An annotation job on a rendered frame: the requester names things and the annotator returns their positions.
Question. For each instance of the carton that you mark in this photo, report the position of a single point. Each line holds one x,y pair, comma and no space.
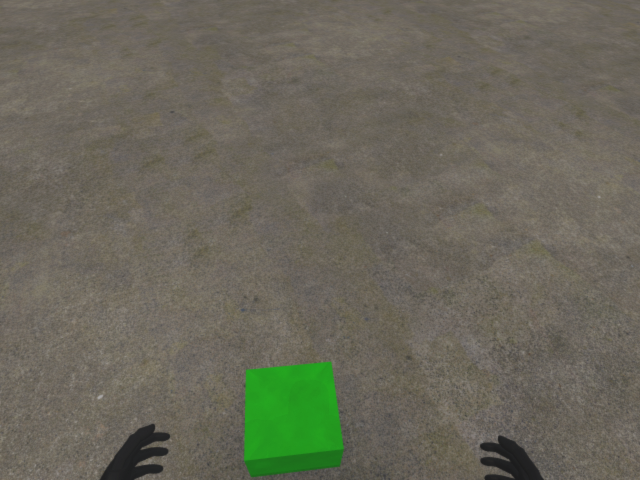
291,419

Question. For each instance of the robot right hand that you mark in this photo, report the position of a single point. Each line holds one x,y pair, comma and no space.
520,465

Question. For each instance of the robot left hand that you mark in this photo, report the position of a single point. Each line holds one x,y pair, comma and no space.
122,467

